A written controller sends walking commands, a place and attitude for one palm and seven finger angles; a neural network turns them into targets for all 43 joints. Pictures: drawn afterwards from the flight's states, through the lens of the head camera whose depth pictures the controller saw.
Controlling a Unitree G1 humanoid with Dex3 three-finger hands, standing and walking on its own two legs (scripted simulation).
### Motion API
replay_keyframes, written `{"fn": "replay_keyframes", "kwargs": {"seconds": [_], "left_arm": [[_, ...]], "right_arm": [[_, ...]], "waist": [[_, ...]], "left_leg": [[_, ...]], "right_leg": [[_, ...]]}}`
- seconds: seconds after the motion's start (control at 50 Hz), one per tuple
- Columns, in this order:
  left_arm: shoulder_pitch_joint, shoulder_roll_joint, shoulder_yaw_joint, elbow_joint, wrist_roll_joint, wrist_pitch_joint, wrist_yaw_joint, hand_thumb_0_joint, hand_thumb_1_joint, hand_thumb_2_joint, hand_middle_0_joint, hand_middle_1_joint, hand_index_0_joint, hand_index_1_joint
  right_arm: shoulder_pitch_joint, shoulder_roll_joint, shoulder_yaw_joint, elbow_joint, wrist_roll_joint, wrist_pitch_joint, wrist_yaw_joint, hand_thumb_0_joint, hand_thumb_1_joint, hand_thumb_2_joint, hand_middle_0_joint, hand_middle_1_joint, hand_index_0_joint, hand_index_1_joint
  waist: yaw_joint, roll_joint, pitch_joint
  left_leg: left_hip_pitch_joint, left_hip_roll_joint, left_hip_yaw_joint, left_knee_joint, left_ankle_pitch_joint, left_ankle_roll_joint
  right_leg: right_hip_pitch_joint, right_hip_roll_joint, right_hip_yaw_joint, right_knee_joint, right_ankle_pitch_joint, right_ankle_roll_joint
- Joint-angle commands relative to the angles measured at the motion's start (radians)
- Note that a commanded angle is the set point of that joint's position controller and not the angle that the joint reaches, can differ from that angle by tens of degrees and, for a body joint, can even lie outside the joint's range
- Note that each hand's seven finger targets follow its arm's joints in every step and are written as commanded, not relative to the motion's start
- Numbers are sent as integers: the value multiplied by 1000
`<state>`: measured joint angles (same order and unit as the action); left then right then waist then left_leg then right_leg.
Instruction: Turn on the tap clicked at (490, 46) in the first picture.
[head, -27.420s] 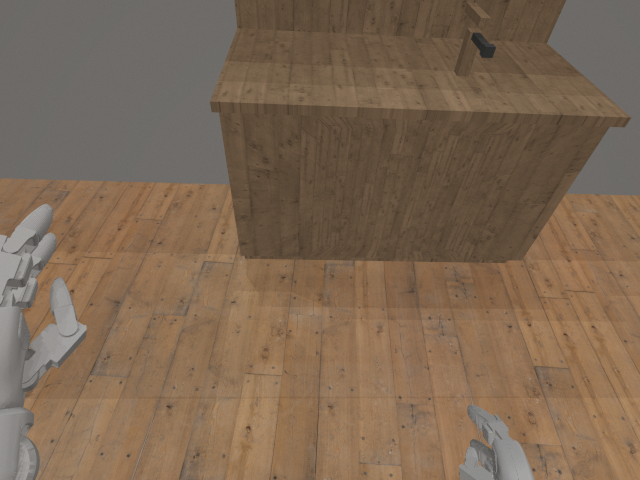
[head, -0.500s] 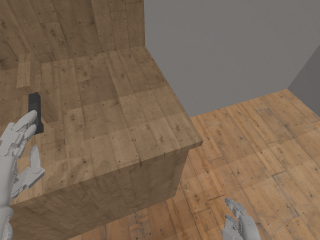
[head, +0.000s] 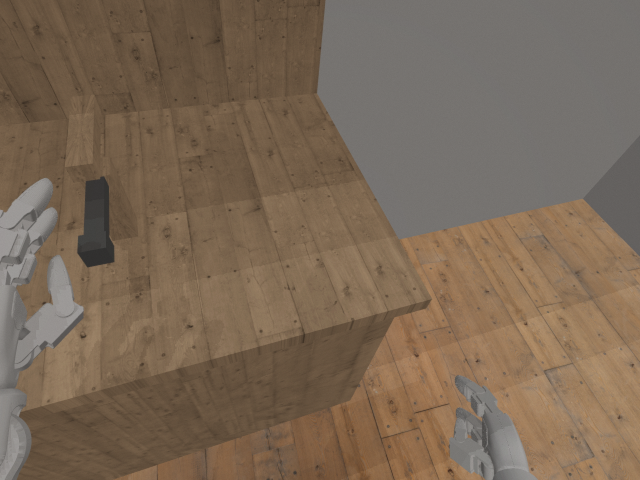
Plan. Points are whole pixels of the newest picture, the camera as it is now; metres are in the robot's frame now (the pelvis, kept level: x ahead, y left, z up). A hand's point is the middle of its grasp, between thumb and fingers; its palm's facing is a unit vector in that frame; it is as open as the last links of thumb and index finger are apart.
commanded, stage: come to a stop and stand still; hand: left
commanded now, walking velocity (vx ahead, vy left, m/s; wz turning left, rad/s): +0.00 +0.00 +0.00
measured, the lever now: (96, 249) +0.32 +0.29 +0.10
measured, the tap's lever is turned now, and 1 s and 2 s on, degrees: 0 0 0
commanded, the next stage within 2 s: look again from close up in 0.22 s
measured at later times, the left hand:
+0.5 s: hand (64, 321) +0.21 +0.25 +0.16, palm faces +0.36 -0.86 -0.36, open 7.4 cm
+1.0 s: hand (94, 359) +0.18 +0.22 +0.15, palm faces +0.28 -0.88 -0.39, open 7.4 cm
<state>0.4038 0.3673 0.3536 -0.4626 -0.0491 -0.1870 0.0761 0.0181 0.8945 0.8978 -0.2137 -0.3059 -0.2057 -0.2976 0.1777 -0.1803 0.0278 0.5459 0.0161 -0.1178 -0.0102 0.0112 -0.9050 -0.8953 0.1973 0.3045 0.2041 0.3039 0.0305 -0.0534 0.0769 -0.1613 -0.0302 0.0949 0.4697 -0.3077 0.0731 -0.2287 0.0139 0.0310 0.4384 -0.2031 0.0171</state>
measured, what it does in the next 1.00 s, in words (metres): stands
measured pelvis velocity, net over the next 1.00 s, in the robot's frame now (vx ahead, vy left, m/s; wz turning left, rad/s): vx -0.03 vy -0.01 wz -0.01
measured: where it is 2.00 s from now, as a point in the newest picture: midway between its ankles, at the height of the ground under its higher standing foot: outside the picture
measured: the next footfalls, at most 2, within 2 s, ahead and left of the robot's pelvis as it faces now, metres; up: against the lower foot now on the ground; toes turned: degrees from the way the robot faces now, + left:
none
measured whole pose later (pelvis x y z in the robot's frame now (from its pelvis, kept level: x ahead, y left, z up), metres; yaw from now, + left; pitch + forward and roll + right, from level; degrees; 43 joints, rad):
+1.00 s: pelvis -0.03 -0.01 +0.00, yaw +0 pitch -2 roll +0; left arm 0.48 0.36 0.31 -0.44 -0.05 -0.26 0.06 0.01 0.89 0.90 -0.21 -0.31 -0.21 -0.30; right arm 0.23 -0.18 0.02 0.57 0.02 -0.15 0.01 0.01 -0.90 -0.90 0.20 0.30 0.21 0.30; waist 0.01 -0.01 0.05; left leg -0.19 -0.03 0.10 0.51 -0.29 0.06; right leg -0.27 0.01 0.04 0.50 -0.20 0.01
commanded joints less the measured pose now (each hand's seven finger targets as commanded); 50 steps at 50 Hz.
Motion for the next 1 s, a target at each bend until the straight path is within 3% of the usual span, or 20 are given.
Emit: {"fn": "replay_keyframes", "kwargs": {"seconds": [0.0,0.08,0.2,0.28,0.36,0.42,0.46,0.58,0.66,0.68,0.7,0.72,0.76,0.78,0.8,0.86,0.9,0.94,0.96,0.98], "left_arm": [[-94,187,115,-307,0,-90,26,0,900,900,-200,-300,-200,-300],[-57,159,113,-198,-3,-79,22,0,900,900,-200,-300,-200,-300],[-84,149,92,-156,-1,-70,16,0,900,900,-200,-300,-200,-300],[-102,148,82,-202,4,-76,19,0,900,900,-200,-300,-200,-300],[-101,202,129,-261,8,-84,29,0,900,900,-200,-300,-200,-300],[-88,176,114,-241,4,-90,28,0,900,900,-200,-300,-200,-300],[-68,192,137,-216,6,-88,31,0,900,900,-200,-300,-200,-300],[-66,133,81,-148,4,-86,23,0,900,900,-200,-300,-200,-300],[-94,164,97,-185,11,-84,27,0,900,900,-200,-300,-200,-300],[-1148,954,654,-442,183,-188,35,0,900,900,-200,-300,-200,-300],[-515,310,267,181,58,-147,-17,0,900,900,-200,-300,-200,-300],[-240,238,189,43,19,-142,-9,0,900,900,-200,-300,-200,-300],[-137,67,36,-57,-12,-128,-17,0,900,900,-200,-300,-200,-300],[-100,112,50,-158,-7,-133,-12,0,900,900,-200,-300,-200,-300],[-49,103,34,-199,-6,-134,-9,0,900,900,-200,-300,-200,-300],[41,147,88,-202,-14,-116,16,0,900,900,-200,-300,-200,-300],[4,192,147,-157,-20,-112,27,0,900,900,-200,-300,-200,-300],[-45,221,195,-114,-27,-114,31,0,900,900,-200,-300,-200,-300],[-101,262,227,-142,-25,-116,34,0,900,900,-200,-300,-200,-300],[-128,222,194,-122,-25,-121,30,0,900,900,-200,-300,-200,-300]], "right_arm": [[-63,-140,-62,-150,-1,-55,-11,0,-900,-900,200,300,200,300],[-53,-140,-59,-138,-2,-41,-10,0,-900,-900,200,300,200,300],[-50,-147,-64,-141,3,-26,-15,0,-900,-900,200,300,200,300],[-68,-144,-59,-143,-1,-29,-20,0,-900,-900,200,300,200,300],[-79,-140,-60,-145,3,-38,-21,0,-900,-900,200,300,200,300],[-62,-144,-66,-145,0,-39,-22,0,-900,-900,200,300,200,300],[-70,-141,-64,-141,4,-39,-23,0,-900,-900,200,300,200,300],[-56,-149,-66,-132,0,-35,-25,0,-900,-900,200,300,200,300],[-67,-149,-69,-133,5,-39,-26,0,-900,-900,200,300,200,300],[79,-173,-39,-102,-80,-98,-12,0,-900,-900,200,300,200,300],[-50,-56,-21,-54,-21,-98,-5,0,-900,-900,200,300,200,300],[-19,-113,-67,-115,-9,-109,-7,0,-900,-900,200,300,200,300],[-26,-126,-87,-128,15,-114,19,0,-900,-900,200,300,200,300],[-7,-143,-90,-134,5,-109,34,0,-900,-900,200,300,200,300],[-21,-140,-86,-141,3,-106,43,0,-900,-900,200,300,200,300],[-44,-138,-71,-148,15,-99,44,0,-900,-900,200,300,200,300],[-37,-141,-73,-146,11,-90,19,0,-900,-900,200,300,200,300],[-46,-140,-71,-144,8,-85,-7,0,-900,-900,200,300,200,300],[-57,-144,-69,-140,7,-78,-16,0,-900,-900,200,300,200,300],[-58,-136,-65,-138,7,-77,-23,0,-900,-900,200,300,200,300]], "waist": [[-2,197,-232],[-5,148,-183],[-7,89,-159],[-5,100,-181],[-1,136,-188],[-4,156,-170],[-2,141,-158],[-7,100,-137],[-5,93,-148],[-10,32,11],[10,76,-221],[24,110,-184],[0,313,-294],[3,321,-304],[11,302,-281],[12,87,-216],[5,-89,-172],[-3,-102,-115],[-6,-44,-87],[-11,2,-78]], "left_leg": [[63,142,-104,-76,482,-89],[35,158,-108,-101,437,-96],[-8,145,-106,-118,311,-95],[-7,132,-104,-121,283,-88],[-18,129,-108,-121,245,-85],[-33,132,-112,-134,201,-82],[-41,129,-111,-136,184,-79],[-38,131,-114,-148,132,-67],[-27,127,-113,-140,132,-62],[-212,146,-115,-32,300,-28],[-2,107,-164,-99,398,-47],[42,125,-114,-75,439,-71],[136,129,-92,-52,532,-85],[127,164,-113,-52,576,-71],[83,182,-115,-61,537,-55],[-95,163,-107,-80,282,-47],[-135,128,-116,-75,127,-51],[-120,102,-121,-83,12,-48],[-113,97,-124,-90,-20,-46],[-113,97,-127,-102,-49,-40]], "right_leg": [[102,-51,8,34,283,-45],[76,-49,-11,26,207,-39],[101,-55,10,-11,256,-38],[118,-56,12,-15,258,-39],[137,-59,24,-14,254,-42],[134,-59,32,-17,226,-45],[127,-58,31,-28,219,-43],[95,-58,43,-57,175,-42],[98,-61,58,-66,184,-43],[-15,-35,34,-39,156,-38],[-5,-76,51,15,188,-95],[65,-71,110,-24,297,-82],[72,-70,57,78,279,-68],[64,-71,41,106,188,-56],[65,-69,29,109,127,-51],[149,-64,29,81,192,-40],[125,-74,65,14,170,-38],[34,-84,117,-60,37,-42],[-4,-85,128,-81,-17,-47],[-19,-85,125,-87,-68,-47]]}}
